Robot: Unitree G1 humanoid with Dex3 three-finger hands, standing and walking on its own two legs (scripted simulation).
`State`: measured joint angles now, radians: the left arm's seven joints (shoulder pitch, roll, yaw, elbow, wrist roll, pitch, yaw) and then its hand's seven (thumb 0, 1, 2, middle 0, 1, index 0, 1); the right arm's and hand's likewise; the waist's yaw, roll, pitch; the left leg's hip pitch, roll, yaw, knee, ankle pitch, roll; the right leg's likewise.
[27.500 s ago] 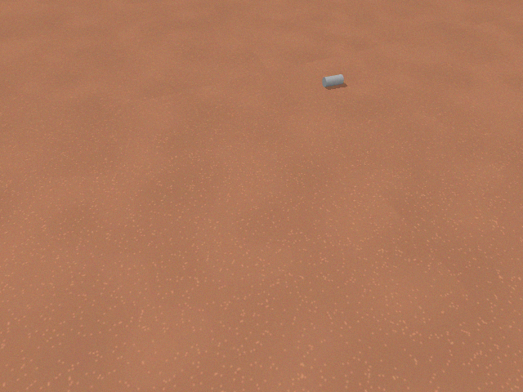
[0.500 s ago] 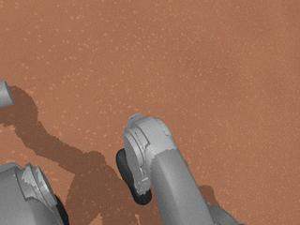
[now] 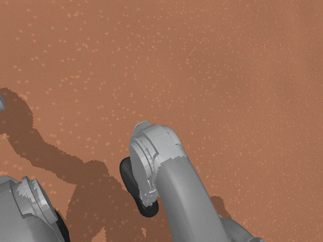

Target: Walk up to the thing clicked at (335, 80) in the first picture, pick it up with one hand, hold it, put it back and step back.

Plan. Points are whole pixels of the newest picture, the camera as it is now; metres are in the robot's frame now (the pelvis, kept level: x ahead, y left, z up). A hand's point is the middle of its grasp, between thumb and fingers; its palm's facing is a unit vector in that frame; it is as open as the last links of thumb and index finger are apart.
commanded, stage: open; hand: left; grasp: from above
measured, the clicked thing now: out of the picture +0.49 +0.25 -0.27
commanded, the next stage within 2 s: withdraw in 0.60 s
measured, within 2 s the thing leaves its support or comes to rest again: neither
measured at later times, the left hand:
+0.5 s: hand out of the picture +0.48 +0.25 -0.24, palm faces -0.46 -0.09 -0.88, open 12.3 cm
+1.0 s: hand out of the picture +0.51 +0.26 -0.18, palm faces -0.28 -0.09 -0.96, open 13.0 cm
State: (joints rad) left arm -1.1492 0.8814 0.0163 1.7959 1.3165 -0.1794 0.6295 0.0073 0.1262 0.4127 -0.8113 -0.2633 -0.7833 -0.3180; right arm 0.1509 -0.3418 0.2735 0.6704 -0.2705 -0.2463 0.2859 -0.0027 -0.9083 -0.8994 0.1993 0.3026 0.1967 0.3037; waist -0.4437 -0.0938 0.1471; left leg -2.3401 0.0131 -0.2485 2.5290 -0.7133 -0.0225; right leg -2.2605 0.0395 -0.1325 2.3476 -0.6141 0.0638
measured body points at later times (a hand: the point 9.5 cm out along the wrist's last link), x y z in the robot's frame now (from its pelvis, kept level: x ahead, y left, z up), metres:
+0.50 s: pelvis +0.00 +0.00 +0.00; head +0.28 +0.10 +0.34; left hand +0.50 +0.26 -0.19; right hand +0.02 -0.25 -0.06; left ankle +0.06 +0.13 -0.27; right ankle +0.12 -0.12 -0.27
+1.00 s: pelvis +0.01 +0.00 +0.01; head +0.27 +0.10 +0.37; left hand +0.52 +0.26 -0.13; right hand +0.03 -0.25 -0.06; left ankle +0.06 +0.13 -0.27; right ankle +0.12 -0.12 -0.27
